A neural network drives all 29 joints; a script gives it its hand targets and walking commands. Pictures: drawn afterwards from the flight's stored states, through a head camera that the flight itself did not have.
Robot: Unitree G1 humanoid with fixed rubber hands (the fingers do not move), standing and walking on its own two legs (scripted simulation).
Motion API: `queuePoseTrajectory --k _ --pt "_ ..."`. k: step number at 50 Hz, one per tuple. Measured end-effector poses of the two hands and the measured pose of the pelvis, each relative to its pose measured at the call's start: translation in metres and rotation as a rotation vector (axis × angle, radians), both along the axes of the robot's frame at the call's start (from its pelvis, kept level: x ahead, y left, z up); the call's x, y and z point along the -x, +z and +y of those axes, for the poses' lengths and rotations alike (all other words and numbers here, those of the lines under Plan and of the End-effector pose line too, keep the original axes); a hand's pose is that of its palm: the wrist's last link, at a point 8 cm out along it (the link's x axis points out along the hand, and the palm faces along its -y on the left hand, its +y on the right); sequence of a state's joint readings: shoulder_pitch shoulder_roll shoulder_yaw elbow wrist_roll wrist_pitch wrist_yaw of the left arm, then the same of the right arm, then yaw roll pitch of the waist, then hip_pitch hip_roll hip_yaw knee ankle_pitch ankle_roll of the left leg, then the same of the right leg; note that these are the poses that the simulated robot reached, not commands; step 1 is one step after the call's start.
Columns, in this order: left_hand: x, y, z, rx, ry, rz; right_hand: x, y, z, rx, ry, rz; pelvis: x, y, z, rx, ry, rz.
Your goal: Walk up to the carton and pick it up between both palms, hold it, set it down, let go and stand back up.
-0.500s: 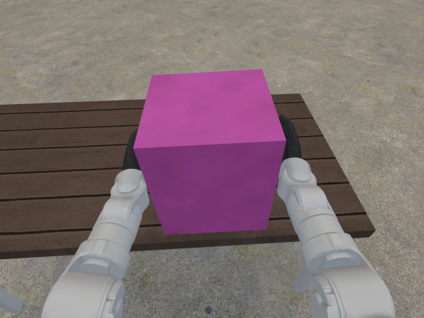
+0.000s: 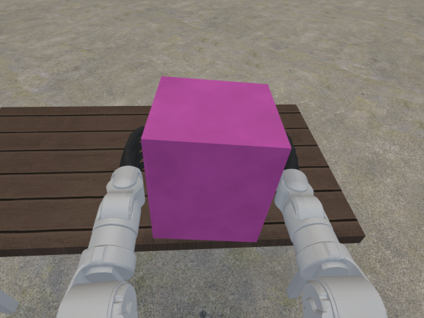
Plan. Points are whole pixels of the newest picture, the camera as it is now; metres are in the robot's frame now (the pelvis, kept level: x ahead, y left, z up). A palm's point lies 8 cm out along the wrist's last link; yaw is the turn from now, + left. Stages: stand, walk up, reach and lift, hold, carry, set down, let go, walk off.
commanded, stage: reach and lift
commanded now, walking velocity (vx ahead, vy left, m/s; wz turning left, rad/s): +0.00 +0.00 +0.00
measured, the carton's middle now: (210, 161) +0.40 +0.00 +0.11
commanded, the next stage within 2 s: hold in 0.98 s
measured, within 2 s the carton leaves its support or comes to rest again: neither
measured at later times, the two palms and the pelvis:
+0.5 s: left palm (129, 153) +0.40 +0.15 +0.14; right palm (287, 155) +0.38 -0.15 +0.14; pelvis +0.03 +0.02 +0.00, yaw +0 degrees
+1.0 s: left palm (128, 149) +0.39 +0.15 +0.16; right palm (291, 155) +0.37 -0.15 +0.15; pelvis +0.02 +0.02 +0.00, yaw +0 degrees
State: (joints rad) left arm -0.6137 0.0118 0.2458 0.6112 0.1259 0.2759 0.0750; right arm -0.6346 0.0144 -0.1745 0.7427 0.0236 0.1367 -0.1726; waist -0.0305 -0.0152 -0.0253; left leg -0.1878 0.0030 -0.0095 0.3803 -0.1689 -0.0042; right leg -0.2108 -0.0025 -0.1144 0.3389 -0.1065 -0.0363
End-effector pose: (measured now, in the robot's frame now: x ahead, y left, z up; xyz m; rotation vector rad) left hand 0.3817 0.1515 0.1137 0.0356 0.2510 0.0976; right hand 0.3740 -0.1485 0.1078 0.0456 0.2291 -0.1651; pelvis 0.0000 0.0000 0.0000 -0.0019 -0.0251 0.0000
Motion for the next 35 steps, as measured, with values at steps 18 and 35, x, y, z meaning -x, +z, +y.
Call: queuePoseTrajectory --k 18,35 --pt "-0.017 0.018 0.002 -0.017 -0.017 -0.035 -0.015 0.024 0.002 0.004 -0.009 -0.039 -0.022 0.001 0.015 0.02 0.001 0.044" --pt "-0.01 0.033 0.002 -0.024 -0.024 -0.047 -0.005 0.035 0.002 -0.006 -0.022 -0.053 -0.032 0.001 0.025 0.031 -0.005 -0.044"
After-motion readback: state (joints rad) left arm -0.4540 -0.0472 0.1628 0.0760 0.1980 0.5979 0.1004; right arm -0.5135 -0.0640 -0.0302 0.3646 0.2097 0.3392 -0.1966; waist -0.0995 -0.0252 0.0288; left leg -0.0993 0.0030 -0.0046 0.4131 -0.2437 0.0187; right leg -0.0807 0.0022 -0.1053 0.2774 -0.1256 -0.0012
